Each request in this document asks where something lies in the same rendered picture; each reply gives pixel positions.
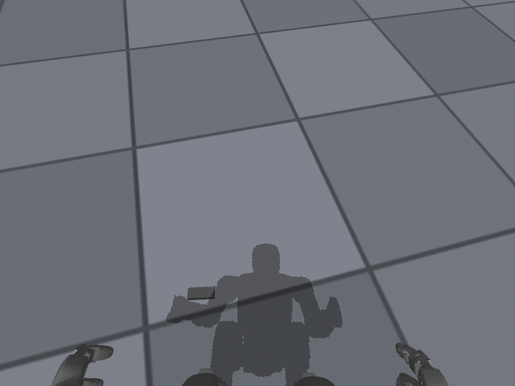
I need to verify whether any left robot hand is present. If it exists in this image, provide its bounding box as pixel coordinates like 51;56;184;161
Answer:
51;344;113;386

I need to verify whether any right robot hand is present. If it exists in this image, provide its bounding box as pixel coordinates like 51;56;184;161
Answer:
396;343;449;386

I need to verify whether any small box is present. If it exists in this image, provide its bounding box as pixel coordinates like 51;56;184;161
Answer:
187;287;215;300

